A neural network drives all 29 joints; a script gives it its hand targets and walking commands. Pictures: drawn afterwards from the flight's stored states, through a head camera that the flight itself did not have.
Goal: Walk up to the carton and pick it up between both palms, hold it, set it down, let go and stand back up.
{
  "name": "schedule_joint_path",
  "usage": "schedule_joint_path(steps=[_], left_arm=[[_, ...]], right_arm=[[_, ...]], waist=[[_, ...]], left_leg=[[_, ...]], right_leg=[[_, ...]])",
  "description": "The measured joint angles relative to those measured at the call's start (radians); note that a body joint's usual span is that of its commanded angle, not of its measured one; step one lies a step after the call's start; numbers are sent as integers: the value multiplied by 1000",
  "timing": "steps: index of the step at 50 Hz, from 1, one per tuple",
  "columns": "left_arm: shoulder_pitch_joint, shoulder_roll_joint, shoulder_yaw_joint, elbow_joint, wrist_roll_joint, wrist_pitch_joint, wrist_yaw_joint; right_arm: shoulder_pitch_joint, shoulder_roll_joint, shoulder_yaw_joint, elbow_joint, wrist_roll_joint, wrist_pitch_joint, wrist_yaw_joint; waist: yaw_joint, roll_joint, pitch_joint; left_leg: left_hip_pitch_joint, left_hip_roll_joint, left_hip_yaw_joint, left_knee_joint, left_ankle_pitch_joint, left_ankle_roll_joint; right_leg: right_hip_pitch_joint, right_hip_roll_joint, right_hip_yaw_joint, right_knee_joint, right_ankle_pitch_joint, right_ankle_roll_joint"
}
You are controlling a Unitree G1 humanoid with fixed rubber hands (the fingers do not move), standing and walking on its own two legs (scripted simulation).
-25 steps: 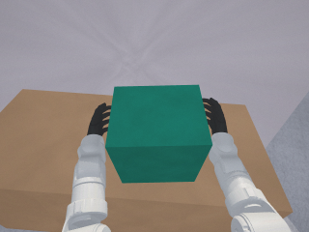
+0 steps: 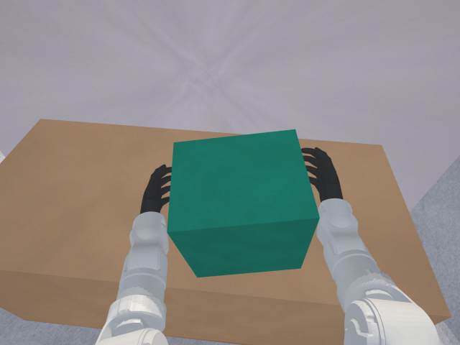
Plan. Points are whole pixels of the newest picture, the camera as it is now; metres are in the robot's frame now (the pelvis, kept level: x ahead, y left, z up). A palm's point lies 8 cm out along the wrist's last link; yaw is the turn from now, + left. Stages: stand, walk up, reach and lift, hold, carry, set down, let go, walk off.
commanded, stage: set down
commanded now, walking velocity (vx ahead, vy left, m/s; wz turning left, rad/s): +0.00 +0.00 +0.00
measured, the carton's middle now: (241, 210) +0.39 +0.05 +0.01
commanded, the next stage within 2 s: none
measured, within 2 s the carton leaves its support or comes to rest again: rests again in 1.80 s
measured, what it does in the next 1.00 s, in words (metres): stands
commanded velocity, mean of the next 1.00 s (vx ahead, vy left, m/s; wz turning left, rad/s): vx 0.00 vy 0.00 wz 0.00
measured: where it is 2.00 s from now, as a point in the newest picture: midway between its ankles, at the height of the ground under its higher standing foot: outside the picture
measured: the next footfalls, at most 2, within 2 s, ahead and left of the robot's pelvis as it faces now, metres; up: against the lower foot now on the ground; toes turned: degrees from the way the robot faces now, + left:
none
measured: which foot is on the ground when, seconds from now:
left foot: down 0.00-1.00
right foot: down 0.00-1.00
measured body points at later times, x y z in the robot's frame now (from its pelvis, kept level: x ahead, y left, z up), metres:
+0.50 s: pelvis +0.01 -0.01 +0.00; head +0.05 +0.01 +0.44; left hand +0.35 +0.23 +0.01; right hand +0.44 -0.08 +0.06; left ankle +0.02 +0.14 -0.75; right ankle -0.04 -0.10 -0.75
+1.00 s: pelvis +0.01 -0.01 -0.01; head +0.08 -0.01 +0.44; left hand +0.35 +0.22 -0.01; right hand +0.44 -0.09 +0.02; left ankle +0.02 +0.14 -0.75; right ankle -0.04 -0.10 -0.75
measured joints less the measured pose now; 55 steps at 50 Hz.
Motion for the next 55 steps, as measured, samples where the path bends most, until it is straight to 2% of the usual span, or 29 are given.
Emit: schedule_joint_path(steps=[4, 16, 22, 29, 35, 38, 42, 51, 55], left_arm=[[17, -4, 6, 31, -6, -46, -1], [1, 39, 22, 170, -63, -196, 6], [-12, 49, 48, 228, -57, -223, 9], [-6, 40, 48, 230, -56, -242, 33], [8, 30, 6, 230, -82, -253, 68], [11, 25, -16, 241, -104, -268, 81], [-9, 18, -17, 279, -118, -301, 87], [-72, 22, 66, 403, -101, -372, 75], [-71, 29, 88, 414, -102, -386, 72]], right_arm=[[22, -2, 17, 6, 7, -23, -5], [-9, 8, 30, 61, -11, -83, -31], [-49, 12, 3, 110, -42, -77, -27], [-76, 10, -47, 154, -72, -94, -3], [-66, -6, -73, 174, -90, -105, 24], [-49, -17, -70, 176, -95, -117, 26], [-41, -34, -60, 177, -83, -137, 26], [-92, -49, -65, 229, -103, -136, 16], [-132, -43, -76, 259, -129, -129, 16]], waist=[[19, 7, -4], [26, 16, -68], [24, 4, -77], [29, -7, -55], [36, 4, -54], [35, 17, -76], [50, 33, -103], [67, 32, -150], [58, 19, -147]], left_leg=[[-20, 12, 4, 4, -2, -9], [-110, 19, 15, 17, 4, -13], [-121, 11, 19, 18, 2, -7], [-151, 7, 25, 32, -4, 3], [-203, 11, 26, 51, -7, 9], [-241, 14, 22, 68, -12, 9], [-276, 23, 30, 84, -17, 7], [-317, 24, 41, 79, -8, 2], [-338, 19, 36, 89, -12, 2]], right_leg=[[-22, 11, 1, 5, -2, -10], [-118, 14, -22, 51, -25, -22], [-130, 5, -24, 55, -30, -15], [-149, 0, -20, 44, -21, -6], [-186, 3, -19, 30, -5, -1], [-216, 6, -22, 32, -2, -1], [-257, 12, -14, 53, -6, -4], [-331, 11, -7, 110, -30, -11], [-355, 5, -13, 135, -45, -11]])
